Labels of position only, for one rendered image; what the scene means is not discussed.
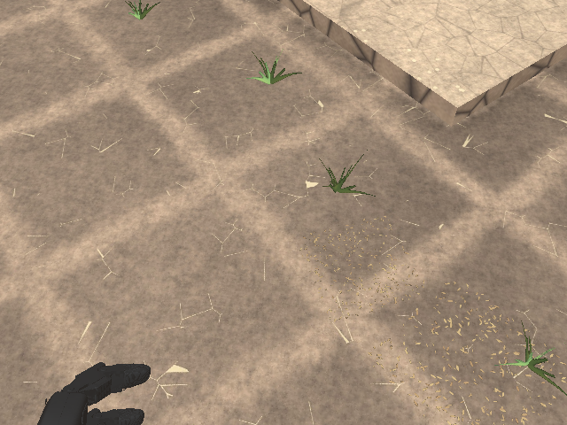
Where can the left robot hand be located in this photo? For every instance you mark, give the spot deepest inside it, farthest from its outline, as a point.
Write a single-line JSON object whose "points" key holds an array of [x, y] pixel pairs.
{"points": [[70, 406]]}

